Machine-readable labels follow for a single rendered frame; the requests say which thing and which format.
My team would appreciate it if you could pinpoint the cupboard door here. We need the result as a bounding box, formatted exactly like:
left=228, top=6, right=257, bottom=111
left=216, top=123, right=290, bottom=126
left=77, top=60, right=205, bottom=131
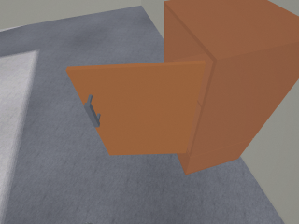
left=65, top=60, right=206, bottom=156

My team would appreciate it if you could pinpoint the handle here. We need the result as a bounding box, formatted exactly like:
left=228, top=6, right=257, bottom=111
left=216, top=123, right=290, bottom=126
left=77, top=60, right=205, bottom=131
left=83, top=94, right=101, bottom=128

